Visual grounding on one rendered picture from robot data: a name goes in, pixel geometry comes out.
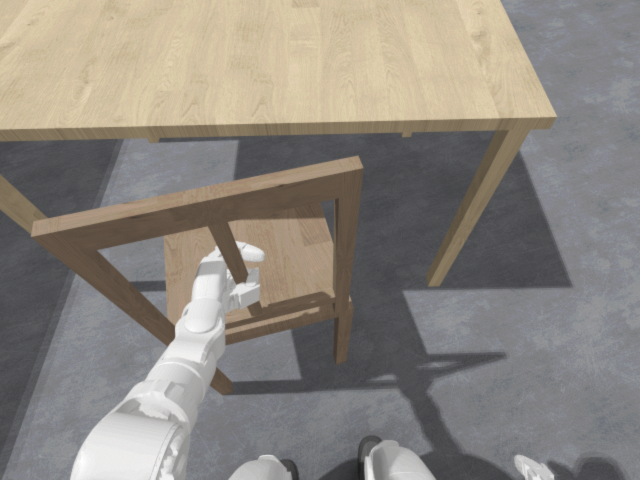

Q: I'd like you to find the table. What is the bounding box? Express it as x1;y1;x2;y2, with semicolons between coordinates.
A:
0;0;557;287

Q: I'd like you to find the left robot shin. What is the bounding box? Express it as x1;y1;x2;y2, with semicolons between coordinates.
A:
258;455;284;467

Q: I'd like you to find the robot left upper arm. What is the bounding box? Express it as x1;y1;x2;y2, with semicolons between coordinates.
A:
74;412;190;480

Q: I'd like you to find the right robot hand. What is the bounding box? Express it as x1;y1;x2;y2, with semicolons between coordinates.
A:
514;455;554;480

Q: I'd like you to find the left robot forearm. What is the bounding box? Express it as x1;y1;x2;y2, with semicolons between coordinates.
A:
70;298;225;480

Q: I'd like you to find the left robot hand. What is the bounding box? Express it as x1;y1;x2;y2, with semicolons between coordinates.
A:
191;241;265;313

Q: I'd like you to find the right robot thigh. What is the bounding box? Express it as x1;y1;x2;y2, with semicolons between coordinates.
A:
364;446;436;480

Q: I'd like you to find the chair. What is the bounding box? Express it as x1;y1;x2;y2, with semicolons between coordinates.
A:
31;156;364;395

